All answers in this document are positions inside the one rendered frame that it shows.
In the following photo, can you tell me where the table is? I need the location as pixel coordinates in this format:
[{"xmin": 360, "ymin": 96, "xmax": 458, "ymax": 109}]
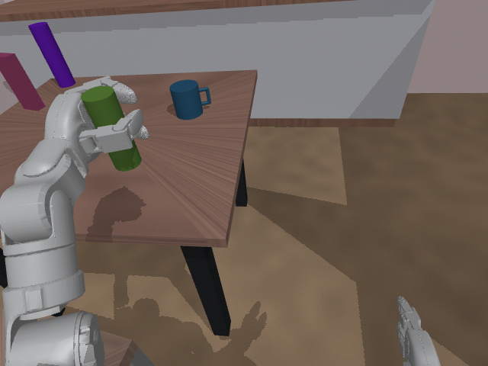
[{"xmin": 0, "ymin": 70, "xmax": 258, "ymax": 336}]

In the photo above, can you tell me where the left robot arm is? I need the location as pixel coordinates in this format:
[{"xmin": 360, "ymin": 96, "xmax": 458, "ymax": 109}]
[{"xmin": 0, "ymin": 138, "xmax": 105, "ymax": 366}]

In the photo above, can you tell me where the right robot hand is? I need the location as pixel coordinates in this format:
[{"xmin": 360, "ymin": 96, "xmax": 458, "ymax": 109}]
[{"xmin": 396, "ymin": 296, "xmax": 441, "ymax": 366}]

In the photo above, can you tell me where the chair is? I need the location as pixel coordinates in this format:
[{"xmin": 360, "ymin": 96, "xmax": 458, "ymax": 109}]
[{"xmin": 0, "ymin": 308, "xmax": 155, "ymax": 366}]

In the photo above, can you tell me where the left robot hand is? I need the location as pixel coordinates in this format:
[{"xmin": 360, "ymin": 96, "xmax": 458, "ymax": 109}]
[{"xmin": 44, "ymin": 76, "xmax": 149, "ymax": 164}]

